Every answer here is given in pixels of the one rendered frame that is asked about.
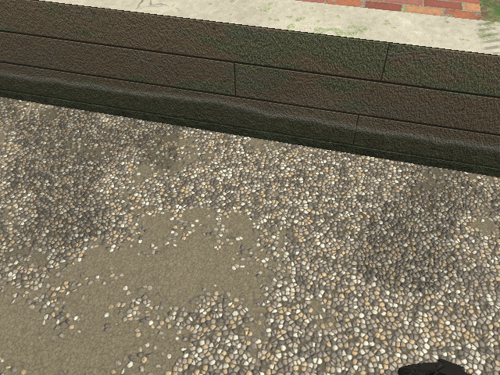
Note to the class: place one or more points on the right robot hand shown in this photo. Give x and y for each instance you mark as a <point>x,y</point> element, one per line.
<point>442,367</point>

